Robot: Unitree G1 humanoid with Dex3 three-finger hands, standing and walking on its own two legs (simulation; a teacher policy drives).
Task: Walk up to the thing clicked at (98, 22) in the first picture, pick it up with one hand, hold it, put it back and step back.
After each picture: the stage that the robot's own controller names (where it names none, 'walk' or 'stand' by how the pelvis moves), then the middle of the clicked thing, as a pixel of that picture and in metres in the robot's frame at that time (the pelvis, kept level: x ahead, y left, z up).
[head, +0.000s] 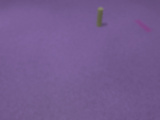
stand; (99, 17) +1.81 -0.22 -0.65
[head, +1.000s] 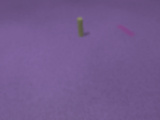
walk; (80, 27) +1.69 +0.13 -0.63
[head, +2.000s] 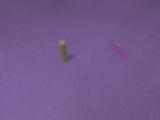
walk; (63, 51) +1.17 +0.27 -0.65
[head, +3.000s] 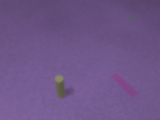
walk; (60, 87) +0.75 +0.20 -0.63
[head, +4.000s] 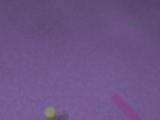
stand; (51, 118) +0.44 +0.19 -0.63
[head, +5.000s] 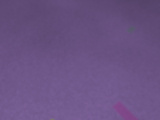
stand; out of the picture +0.40 +0.20 -0.66
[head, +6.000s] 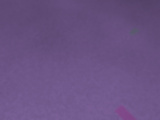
stand; out of the picture +0.38 +0.20 -0.66
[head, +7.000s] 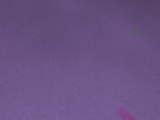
stand; out of the picture +0.38 +0.20 -0.66
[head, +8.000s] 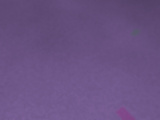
stand; out of the picture +0.37 +0.20 -0.66
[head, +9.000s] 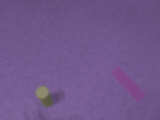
go down; (45, 97) +0.41 +0.21 -0.52
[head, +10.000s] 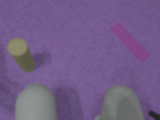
go down; (23, 58) +0.45 +0.25 -0.27
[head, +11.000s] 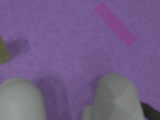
close in; out of the picture +0.44 +0.28 -0.20
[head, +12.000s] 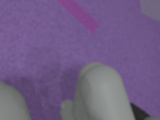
close; out of the picture +0.42 +0.31 -0.15
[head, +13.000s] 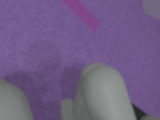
lift; out of the picture +0.40 +0.31 -0.15
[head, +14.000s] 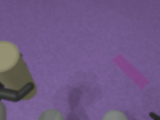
lift; (17, 77) +0.34 +0.20 +0.03
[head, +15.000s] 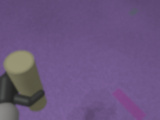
hold; (30, 86) +0.33 +0.18 +0.03
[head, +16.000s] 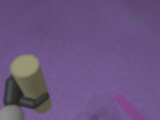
hold; (35, 88) +0.32 +0.17 +0.03
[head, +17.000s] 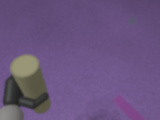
hold; (34, 88) +0.32 +0.17 +0.04
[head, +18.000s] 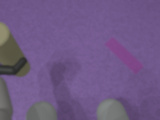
crouch; (10, 55) +0.42 +0.22 -0.04
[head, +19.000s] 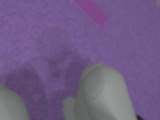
lower; out of the picture +0.42 +0.33 -0.17
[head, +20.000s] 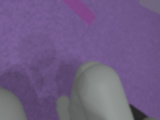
lower; out of the picture +0.43 +0.33 -0.16
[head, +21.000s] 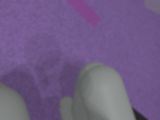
lower; out of the picture +0.42 +0.33 -0.16
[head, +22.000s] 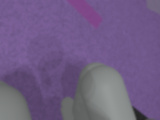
lower; out of the picture +0.41 +0.32 -0.16
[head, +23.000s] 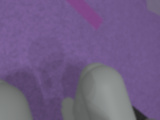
loosen; out of the picture +0.40 +0.32 -0.16
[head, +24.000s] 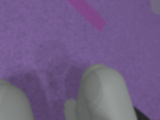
withdraw; out of the picture +0.40 +0.31 -0.16
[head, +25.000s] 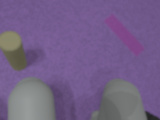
walk; (15, 54) +0.43 +0.27 -0.22
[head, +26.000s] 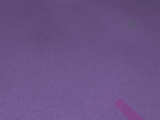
stand; out of the picture +0.37 +0.20 -0.58
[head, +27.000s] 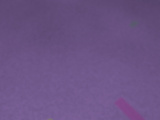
stand; out of the picture +0.39 +0.21 -0.60
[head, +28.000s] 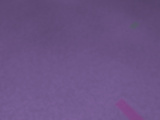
stand; out of the picture +0.38 +0.20 -0.60
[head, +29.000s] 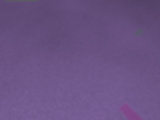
stand; out of the picture +0.40 +0.19 -0.65
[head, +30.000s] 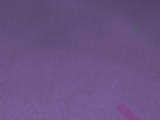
stand; out of the picture +0.37 +0.20 -0.66
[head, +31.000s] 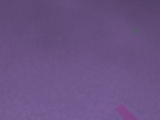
walk; out of the picture +0.37 +0.20 -0.66
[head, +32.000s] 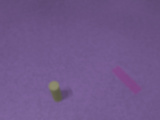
walk; (55, 92) +0.54 +0.19 -0.63
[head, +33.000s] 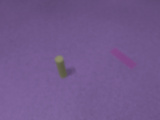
walk; (61, 67) +0.84 +0.25 -0.64
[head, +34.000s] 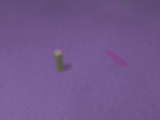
stand; (59, 61) +1.01 +0.22 -0.64
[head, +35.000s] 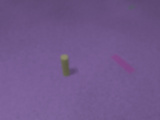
stand; (65, 66) +0.99 +0.19 -0.66
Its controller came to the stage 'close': yes
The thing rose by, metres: 0.68
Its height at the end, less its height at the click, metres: +0.00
